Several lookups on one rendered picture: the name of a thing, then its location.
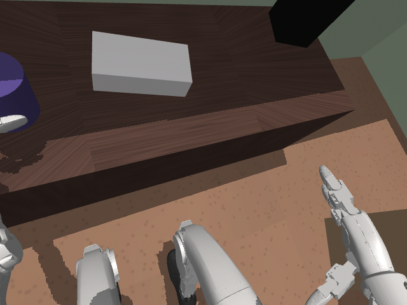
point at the right robot arm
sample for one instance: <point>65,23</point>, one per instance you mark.
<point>385,288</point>

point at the right robot foot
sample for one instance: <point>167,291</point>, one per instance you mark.
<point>175,278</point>

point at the right robot hand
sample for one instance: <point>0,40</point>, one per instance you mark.
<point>366,252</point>

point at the left robot arm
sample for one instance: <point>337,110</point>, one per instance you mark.
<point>11,254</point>

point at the left robot hand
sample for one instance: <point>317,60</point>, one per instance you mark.
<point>8,123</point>

